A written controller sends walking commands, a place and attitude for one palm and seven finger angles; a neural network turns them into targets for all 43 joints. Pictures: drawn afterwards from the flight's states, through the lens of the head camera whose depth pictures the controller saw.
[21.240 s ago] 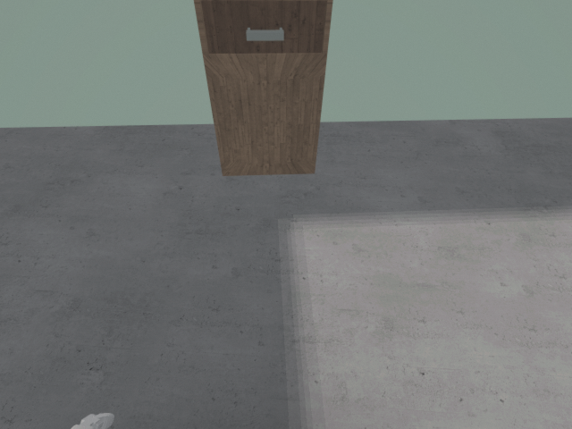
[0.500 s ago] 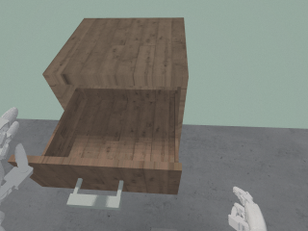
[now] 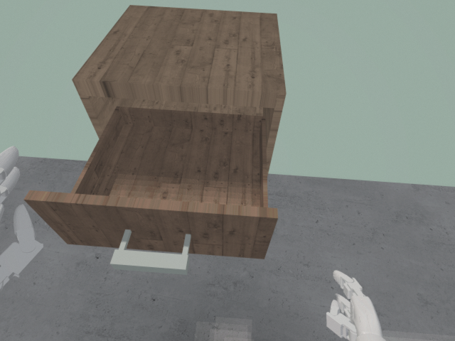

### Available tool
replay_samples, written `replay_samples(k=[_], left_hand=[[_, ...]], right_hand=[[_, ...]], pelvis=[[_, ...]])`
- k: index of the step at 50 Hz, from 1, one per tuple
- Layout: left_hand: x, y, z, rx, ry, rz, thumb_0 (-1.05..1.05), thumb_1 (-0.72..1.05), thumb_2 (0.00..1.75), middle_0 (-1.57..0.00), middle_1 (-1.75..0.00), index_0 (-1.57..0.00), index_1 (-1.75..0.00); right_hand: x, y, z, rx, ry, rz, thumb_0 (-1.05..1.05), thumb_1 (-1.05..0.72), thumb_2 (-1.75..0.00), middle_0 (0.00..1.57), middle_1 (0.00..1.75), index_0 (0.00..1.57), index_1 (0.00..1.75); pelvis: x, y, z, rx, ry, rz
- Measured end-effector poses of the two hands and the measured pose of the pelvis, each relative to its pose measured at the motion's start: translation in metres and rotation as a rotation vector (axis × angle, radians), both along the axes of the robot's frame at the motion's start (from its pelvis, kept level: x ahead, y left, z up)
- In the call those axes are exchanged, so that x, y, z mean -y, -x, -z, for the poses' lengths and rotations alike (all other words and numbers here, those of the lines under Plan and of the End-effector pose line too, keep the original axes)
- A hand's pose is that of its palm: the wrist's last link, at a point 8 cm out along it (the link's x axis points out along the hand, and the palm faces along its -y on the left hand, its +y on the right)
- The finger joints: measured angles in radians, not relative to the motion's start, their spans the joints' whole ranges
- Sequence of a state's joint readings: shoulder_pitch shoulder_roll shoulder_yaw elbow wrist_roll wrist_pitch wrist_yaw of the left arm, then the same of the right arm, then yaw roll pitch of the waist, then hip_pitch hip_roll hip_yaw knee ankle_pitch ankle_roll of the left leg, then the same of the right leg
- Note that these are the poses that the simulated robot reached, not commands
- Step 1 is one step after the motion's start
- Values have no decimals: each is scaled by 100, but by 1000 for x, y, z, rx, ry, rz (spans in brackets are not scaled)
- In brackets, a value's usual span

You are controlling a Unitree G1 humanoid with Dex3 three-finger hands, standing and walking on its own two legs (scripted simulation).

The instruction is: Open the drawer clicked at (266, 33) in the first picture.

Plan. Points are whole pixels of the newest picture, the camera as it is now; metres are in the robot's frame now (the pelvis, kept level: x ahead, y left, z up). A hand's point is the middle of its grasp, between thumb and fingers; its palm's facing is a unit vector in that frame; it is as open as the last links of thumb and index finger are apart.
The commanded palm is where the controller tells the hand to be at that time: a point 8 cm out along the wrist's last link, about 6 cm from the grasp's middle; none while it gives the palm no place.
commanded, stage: step back with the hand held close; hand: left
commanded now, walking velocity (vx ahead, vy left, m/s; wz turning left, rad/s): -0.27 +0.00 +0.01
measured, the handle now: (154, 249) +0.28 +0.16 -0.03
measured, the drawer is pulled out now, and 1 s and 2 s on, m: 0.30 0.30 0.30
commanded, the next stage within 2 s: stop stepping back and stand still in 0.70 s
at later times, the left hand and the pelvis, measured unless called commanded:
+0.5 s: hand (48, 307) +0.13 +0.20 +0.17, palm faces +0.25 -0.84 -0.49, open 7.4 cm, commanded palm +0.06 +0.26 +0.19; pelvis -0.07 -0.02 +0.01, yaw -1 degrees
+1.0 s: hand out of the picture -0.02 +0.18 +0.18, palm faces +0.38 -0.81 -0.45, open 7.4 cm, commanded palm -0.08 +0.22 +0.19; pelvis -0.21 -0.06 +0.01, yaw +1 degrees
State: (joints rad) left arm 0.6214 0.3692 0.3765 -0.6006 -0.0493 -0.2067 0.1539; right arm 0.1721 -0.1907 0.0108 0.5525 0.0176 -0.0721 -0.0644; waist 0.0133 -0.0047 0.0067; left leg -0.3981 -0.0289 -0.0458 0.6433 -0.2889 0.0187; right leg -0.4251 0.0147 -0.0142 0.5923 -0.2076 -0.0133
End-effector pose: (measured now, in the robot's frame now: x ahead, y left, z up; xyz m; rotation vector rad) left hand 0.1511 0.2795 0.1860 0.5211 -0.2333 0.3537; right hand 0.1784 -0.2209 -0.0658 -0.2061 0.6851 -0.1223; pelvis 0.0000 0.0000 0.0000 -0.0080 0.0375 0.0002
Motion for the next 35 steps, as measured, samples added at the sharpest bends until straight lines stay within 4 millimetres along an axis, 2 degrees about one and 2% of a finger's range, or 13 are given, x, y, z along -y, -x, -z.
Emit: replay_samples(k=[5, 12, 15, 19, 22, 24, 30, 35], left_hand=[[-3, 10, 2, 19, 21, 12, 2, 89, 90, -21, -30, -21, -30], [-12, 18, -4, 22, -55, 1, 2, 89, 90, -21, -30, -21, -30], [-3, 21, -5, 31, -44, 13, 2, 89, 90, -21, -30, -21, -30], [24, 26, -4, 1, -4, 84, 2, 90, 90, -20, -30, -21, -30], [41, 40, -5, -27, -15, 137, 2, 89, 90, -21, -30, -21, -30], [43, 51, -7, -39, -27, 144, 2, 89, 90, -21, -30, -21, -30], [22, 84, -9, -55, -41, 28, 2, 89, 90, -21, -30, -22, -30], [13, 116, 2, -36, -23, 14, 2, 89, 90, -21, -30, -21, -30]], right_hand=[[4, 20, 0, -28, 39, 6, 2, -90, -90, 20, 30, 21, 30], [6, 40, 1, -26, 43, 32, 2, -90, -90, 20, 30, 21, 30], [7, 45, 6, -30, 26, 17, 2, -90, -90, 20, 30, 21, 30], [11, 57, 10, -35, -13, 2, 2, -90, -90, 20, 30, 21, 30], [19, 68, 11, -27, -37, 24, 2, -90, -90, 20, 30, 21, 30], [27, 77, 9, -40, -34, 48, 2, -90, -90, 20, 30, 21, 30], [40, 103, -5, -80, 37, 63, 2, -90, -90, 20, 30, 20, 30], [41, 121, -3, -56, 71, 43, 2, -90, -90, 20, 30, 20, 30]], pelvis=[[-5, 11, 0, 1, 9, -9], [-5, 19, 1, -13, 4, -4], [2, 27, 2, -29, -3, 26], [12, 48, -2, -11, 19, 29], [19, 61, -1, -7, 22, 20], [21, 67, -3, -10, 1, 12], [22, 89, -13, -26, -46, -5], [18, 120, -3, -10, -38, -34]])
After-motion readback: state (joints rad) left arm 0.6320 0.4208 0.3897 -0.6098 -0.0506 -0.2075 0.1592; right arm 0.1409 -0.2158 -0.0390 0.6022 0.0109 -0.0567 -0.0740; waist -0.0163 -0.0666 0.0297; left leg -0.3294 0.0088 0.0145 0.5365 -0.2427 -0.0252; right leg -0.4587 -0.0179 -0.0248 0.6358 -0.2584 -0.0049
